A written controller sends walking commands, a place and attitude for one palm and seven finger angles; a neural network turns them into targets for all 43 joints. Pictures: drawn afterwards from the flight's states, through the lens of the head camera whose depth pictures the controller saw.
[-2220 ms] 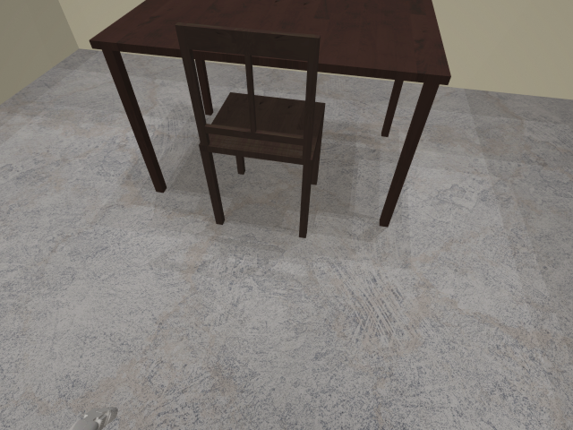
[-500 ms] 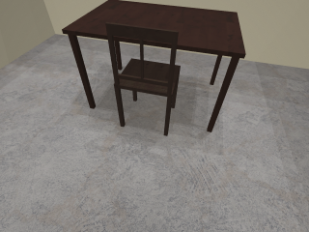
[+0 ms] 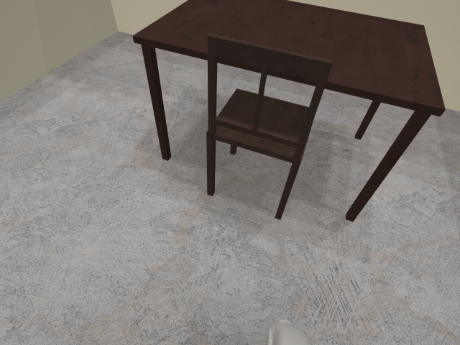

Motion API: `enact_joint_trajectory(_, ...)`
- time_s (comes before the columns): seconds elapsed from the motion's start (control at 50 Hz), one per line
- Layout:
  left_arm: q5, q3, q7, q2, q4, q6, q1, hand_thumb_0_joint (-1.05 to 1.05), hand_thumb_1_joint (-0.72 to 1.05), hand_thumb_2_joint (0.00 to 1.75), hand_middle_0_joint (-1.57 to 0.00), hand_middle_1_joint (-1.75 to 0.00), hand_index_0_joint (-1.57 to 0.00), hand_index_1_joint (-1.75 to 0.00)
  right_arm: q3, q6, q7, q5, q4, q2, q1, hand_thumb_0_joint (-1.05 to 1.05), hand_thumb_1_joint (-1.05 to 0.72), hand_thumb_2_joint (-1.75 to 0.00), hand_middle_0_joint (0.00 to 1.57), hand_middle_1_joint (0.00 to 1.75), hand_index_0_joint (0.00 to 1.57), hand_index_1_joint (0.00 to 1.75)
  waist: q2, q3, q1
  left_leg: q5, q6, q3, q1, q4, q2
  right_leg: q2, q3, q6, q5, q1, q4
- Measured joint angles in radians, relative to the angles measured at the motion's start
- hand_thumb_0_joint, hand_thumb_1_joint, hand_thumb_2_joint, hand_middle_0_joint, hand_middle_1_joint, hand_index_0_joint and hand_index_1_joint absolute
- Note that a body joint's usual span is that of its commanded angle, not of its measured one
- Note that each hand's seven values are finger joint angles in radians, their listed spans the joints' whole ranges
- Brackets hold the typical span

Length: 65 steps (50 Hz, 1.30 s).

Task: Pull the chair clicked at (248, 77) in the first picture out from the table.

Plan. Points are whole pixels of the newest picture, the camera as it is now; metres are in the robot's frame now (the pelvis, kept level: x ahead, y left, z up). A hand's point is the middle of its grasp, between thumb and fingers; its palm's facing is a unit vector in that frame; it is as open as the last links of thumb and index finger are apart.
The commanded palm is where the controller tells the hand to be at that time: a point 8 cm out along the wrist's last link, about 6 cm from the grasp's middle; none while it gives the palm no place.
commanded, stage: walk to a spot facing it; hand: left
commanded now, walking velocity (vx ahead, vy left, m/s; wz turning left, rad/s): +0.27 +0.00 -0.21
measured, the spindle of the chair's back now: (259, 101) +0.93 -0.07 -0.11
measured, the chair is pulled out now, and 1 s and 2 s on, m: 0.00 0.00 0.00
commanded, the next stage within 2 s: turn to face it in 0.02 s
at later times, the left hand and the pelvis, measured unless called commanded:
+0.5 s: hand (165, 311) +0.22 +0.14 -0.18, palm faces -0.06 -0.97 -0.23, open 7.3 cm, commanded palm none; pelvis +0.16 -0.04 -0.01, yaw -7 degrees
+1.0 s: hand (161, 275) +0.30 +0.17 -0.18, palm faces -0.25 -0.95 -0.19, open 7.4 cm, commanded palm none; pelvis +0.21 -0.01 +0.00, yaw -17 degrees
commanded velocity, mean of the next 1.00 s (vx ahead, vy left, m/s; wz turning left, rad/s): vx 0.08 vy -0.01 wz -0.27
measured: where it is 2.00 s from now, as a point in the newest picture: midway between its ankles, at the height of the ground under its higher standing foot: (248, 299)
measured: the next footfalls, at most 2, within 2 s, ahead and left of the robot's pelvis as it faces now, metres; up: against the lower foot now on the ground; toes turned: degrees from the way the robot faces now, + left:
right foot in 0.22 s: +0.26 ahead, -0.12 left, +0.00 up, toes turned -8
left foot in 0.68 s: +0.26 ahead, +0.10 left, +0.00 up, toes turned -8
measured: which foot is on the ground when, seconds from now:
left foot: down 0.00-0.24, up 0.26-0.66, down 0.68-1.00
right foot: up 0.00-0.20, down 0.22-0.70, up 0.72-1.00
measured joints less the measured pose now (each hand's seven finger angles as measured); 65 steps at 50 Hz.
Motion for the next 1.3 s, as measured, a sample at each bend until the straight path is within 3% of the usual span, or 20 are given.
enact_joint_trajectory(0.12, -0.006, -0.001, -0.001, -0.022, -0.01, 0.0, -0.067, 0.0, 0.91, 0.9, -0.2, -0.3, -0.19, -0.3, -0.003, -0.004, -0.01, -0.009, 0.012, 0.001, 0.011, 0.0, -0.9, -0.9, 0.2, 0.3, 0.2, 0.3, 0.013, 0.024, -0.028, -0.075, -0.021, 0.014, 0.101, -0.021, 0.004, 0.033, -0.038, -0.036, 0.025, 0.04, -0.254)
enact_joint_trajectory(0.2, -0.003, -0.007, 0.003, -0.035, -0.028, -0.025, -0.093, 0.0, 0.91, 0.9, -0.2, -0.3, -0.2, -0.3, -0.009, 0.007, -0.016, -0.01, 0.028, -0.017, 0.024, 0.0, -0.9, -0.9, 0.2, 0.3, 0.2, 0.3, 0.042, 0.04, -0.036, -0.195, -0.044, 0.022, 0.119, 0.103, 0.034, 0.094, -0.066, -0.085, 0.019, 0.154, -0.399)
enact_joint_trajectory(0.24, 0.003, -0.004, 0.009, -0.036, -0.037, -0.055, -0.089, 0.0, 0.91, 0.9, -0.2, -0.3, -0.2, -0.3, -0.013, 0.021, -0.013, -0.001, 0.04, -0.023, 0.025, 0.0, -0.9, -0.9, 0.2, 0.3, 0.2, 0.3, 0.046, 0.039, -0.018, -0.231, -0.056, 0.026, 0.026, 0.371, 0.058, 0.114, -0.068, -0.118, 0.021, 0.201, -0.413)
enact_joint_trajectory(0.28, -0.008, -0.004, 0.016, -0.04, -0.042, -0.07, -0.085, 0.0, 0.91, 0.9, -0.2, -0.3, -0.2, -0.3, -0.019, 0.035, -0.016, 0.008, 0.034, -0.04, -0.017, 0.0, -0.9, -0.9, 0.2, 0.3, 0.2, 0.3, 0.062, 0.059, -0.006, -0.259, -0.065, -0.023, -0.137, 0.744, 0.069, 0.133, -0.073, -0.138, -0.04, 0.215, -0.373)
enact_joint_trajectory(0.34, -0.018, 0.003, 0.035, -0.036, -0.04, -0.06, -0.054, -0.01, 0.92, 0.9, -0.2, -0.3, -0.2, -0.3, -0.029, 0.054, -0.016, 0.003, -0.007, -0.065, -0.103, 0.0, -0.91, -0.9, 0.2, 0.3, 0.2, 0.3, 0.062, 0.069, 0.005, -0.215, -0.079, -0.043, -0.334, 0.977, 0.096, 0.153, -0.059, -0.136, -0.037, 0.271, -0.429)
enact_joint_trajectory(0.4, -0.014, 0.008, 0.046, -0.017, -0.026, -0.036, -0.021, -0.01, 0.93, 0.9, -0.2, -0.3, -0.2, -0.3, -0.034, 0.071, -0.015, -0.008, -0.069, -0.085, -0.192, 0.0, -0.91, -0.9, 0.2, 0.3, 0.19, 0.3, 0.057, 0.056, 0.001, -0.158, -0.099, -0.052, -0.466, 0.922, 0.136, 0.167, -0.037, -0.14, -0.006, 0.306, -0.505)
enact_joint_trajectory(0.48, -0.007, 0.006, 0.036, -0.009, -0.011, -0.007, 0.017, -0.01, 0.93, 0.9, -0.2, -0.3, -0.2, -0.3, -0.036, 0.082, -0.008, -0.013, -0.131, -0.099, -0.275, 0.0, -0.91, -0.9, 0.2, 0.3, 0.19, 0.3, 0.058, 0.026, 0.007, -0.094, -0.117, -0.067, -0.526, 0.758, 0.162, 0.179, 0.001, -0.133, 0.014, 0.321, -0.559)
enact_joint_trajectory(0.56, -0.003, 0.009, 0.024, -0.011, -0.017, 0.008, 0.042, 0.0, 0.92, 0.9, -0.2, -0.3, -0.2, -0.3, -0.031, 0.088, -0.001, -0.012, -0.154, -0.101, -0.308, 0.0, -0.91, -0.9, 0.2, 0.3, 0.19, 0.3, 0.054, -0.001, 0.032, -0.093, -0.124, -0.07, -0.482, 0.608, 0.151, 0.186, 0.037, -0.122, 0.013, 0.331, -0.577)
enact_joint_trajectory(0.66, -0.005, 0.015, 0.021, -0.009, -0.034, 0.017, 0.059, 0.0, 0.91, 0.9, -0.2, -0.3, -0.2, -0.3, -0.023, 0.085, -0.004, -0.004, -0.156, -0.095, -0.304, 0.0, -0.91, -0.9, 0.2, 0.3, 0.19, 0.3, 0.041, -0.025, 0.057, -0.076, -0.117, -0.058, -0.338, 0.382, 0.111, 0.194, 0.068, -0.096, -0.006, 0.331, -0.561)
enact_joint_trajectory(0.72, -0.014, 0.02, 0.022, 0.007, -0.034, 0.028, 0.056, 0.0, 0.91, 0.9, -0.2, -0.3, -0.2, -0.3, -0.017, 0.075, -0.008, -0.005, -0.15, -0.077, -0.285, 0.0, -0.91, -0.9, 0.2, 0.3, 0.19, 0.3, 0.007, -0.023, 0.052, -0.021, -0.084, -0.035, -0.269, 0.278, 0.088, 0.181, 0.085, -0.072, -0.079, 0.31, -0.485)
enact_joint_trajectory(0.78, -0.01, 0.025, 0.021, 0.02, -0.035, 0.037, 0.048, 0.0, 0.91, 0.9, -0.2, -0.3, -0.2, -0.3, -0.006, 0.079, -0.016, -0.013, -0.149, -0.063, -0.262, 0.0, -0.91, -0.9, 0.2, 0.3, 0.2, 0.3, -0.011, -0.011, 0.052, -0.013, -0.06, -0.003, -0.234, 0.243, 0.088, 0.165, 0.08, -0.047, -0.23, 0.251, -0.276)
enact_joint_trajectory(0.84, -0.008, 0.031, 0.017, 0.028, -0.037, 0.043, 0.039, 0.0, 0.91, 0.9, -0.2, -0.3, -0.2, -0.3, -0.007, 0.08, -0.026, -0.014, -0.146, -0.069, -0.249, 0.0, -0.92, -0.9, 0.2, 0.3, 0.2, 0.3, -0.013, 0.0, 0.044, 0.004, -0.053, 0.022, -0.211, 0.202, 0.091, 0.136, 0.079, -0.031, -0.246, 0.205, -0.109)
enact_joint_trajectory(0.92, -0.004, 0.03, 0.013, 0.035, -0.032, 0.046, 0.033, 0.0, 0.91, 0.9, -0.2, -0.3, -0.2, -0.3, -0.008, 0.076, -0.019, -0.021, -0.135, -0.077, -0.226, 0.0, -0.92, -0.9, 0.2, 0.3, 0.2, 0.3, -0.006, 0.004, 0.029, 0.009, -0.055, 0.051, -0.196, 0.175, 0.101, 0.098, 0.063, -0.021, -0.257, 0.225, -0.099)
enact_joint_trajectory(1.04, 0.0, 0.018, -0.005, 0.024, -0.02, 0.043, 0.009, 0.0, 0.91, 0.9, -0.2, -0.29, -0.19, -0.3, -0.025, 0.066, -0.005, -0.031, -0.105, -0.092, -0.16, 0.0, -0.91, -0.9, 0.2, 0.3, 0.2, 0.3, 0.029, 0.001, -0.018, -0.01, -0.075, 0.075, -0.188, 0.175, 0.127, 0.08, 0.012, -0.041, -0.297, 0.328, -0.299)
enact_joint_trajectory(1.08, -0.001, 0.014, -0.008, 0.017, -0.021, 0.028, -0.003, 0.0, 0.91, 0.9, -0.2, -0.29, -0.19, -0.3, -0.029, 0.067, -0.001, -0.029, -0.086, -0.1, -0.13, 0.0, -0.91, -0.9, 0.2, 0.3, 0.2, 0.3, 0.042, -0.001, -0.027, -0.032, -0.089, 0.077, -0.194, 0.207, 0.137, 0.087, -0.006, -0.051, -0.235, 0.387, -0.426)
enact_joint_trajectory(1.1, -0.001, 0.011, -0.009, 0.017, -0.026, 0.015, -0.004, 0.0, 0.91, 0.9, -0.2, -0.3, -0.19, -0.3, -0.03, 0.068, 0.001, -0.025, -0.076, -0.102, -0.111, 0.0, -0.91, -0.9, 0.2, 0.3, 0.2, 0.3, 0.039, -0.005, -0.028, -0.054, -0.097, 0.079, -0.205, 0.241, 0.137, 0.086, -0.007, -0.061, -0.198, 0.424, -0.503)
enact_joint_trajectory(1.18, -0.006, -0.003, 0.006, -0.018, -0.021, -0.03, 0.004, 0.0, 0.91, 0.9, -0.2, -0.3, -0.2, -0.3, -0.036, 0.099, 0.014, -0.021, -0.021, -0.125, -0.079, 0.0, -0.91, -0.9, 0.2, 0.3, 0.2, 0.3, 0.083, -0.013, -0.019, -0.222, -0.08, 0.009, -0.334, 0.586, 0.148, 0.115, -0.032, -0.067, -0.187, 0.477, -0.525)
enact_joint_trajectory(1.24, -0.009, -0.001, 0.025, -0.025, -0.009, -0.046, 0.053, 0.0, 0.92, 0.9, -0.2, -0.3, -0.2, -0.3, -0.042, 0.103, 0.024, -0.023, -0.011, -0.124, -0.09, 0.01, -0.91, -0.9, 0.2, 0.3, 0.19, 0.3, 0.071, -0.023, -0.01, -0.162, -0.084, 0.003, -0.436, 0.754, 0.149, 0.12, -0.029, -0.068, -0.178, 0.546, -0.593)
enact_joint_trajectory(1.3, -0.007, -0.009, 0.028, -0.031, 0.021, -0.05, 0.101, 0.0, 0.92, 0.9, -0.2, -0.3, -0.2, -0.3, -0.049, 0.096, 0.03, -0.021, -0.033, -0.121, -0.128, 0.01, -0.91, -0.9, 0.2, 0.3, 0.19, 0.3, 0.061, -0.018, -0.014, -0.085, -0.095, 0.005, -0.512, 0.764, 0.161, 0.125, -0.025, -0.068, -0.17, 0.603, -0.653)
